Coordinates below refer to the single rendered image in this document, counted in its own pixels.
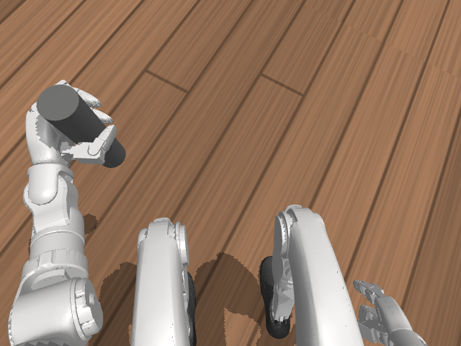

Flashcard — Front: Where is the right robot hand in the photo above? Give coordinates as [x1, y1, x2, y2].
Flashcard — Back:
[353, 280, 413, 346]

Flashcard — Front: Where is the left robot arm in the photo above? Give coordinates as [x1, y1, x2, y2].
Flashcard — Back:
[8, 162, 103, 346]

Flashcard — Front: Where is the right robot foot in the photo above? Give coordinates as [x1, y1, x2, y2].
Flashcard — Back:
[260, 256, 290, 339]

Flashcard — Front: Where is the left robot hand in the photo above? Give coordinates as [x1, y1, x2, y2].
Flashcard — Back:
[25, 80, 117, 168]

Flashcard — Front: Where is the right robot arm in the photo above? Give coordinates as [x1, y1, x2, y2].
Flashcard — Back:
[388, 329, 428, 346]

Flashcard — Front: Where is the can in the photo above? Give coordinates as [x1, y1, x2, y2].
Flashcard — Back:
[37, 84, 126, 168]

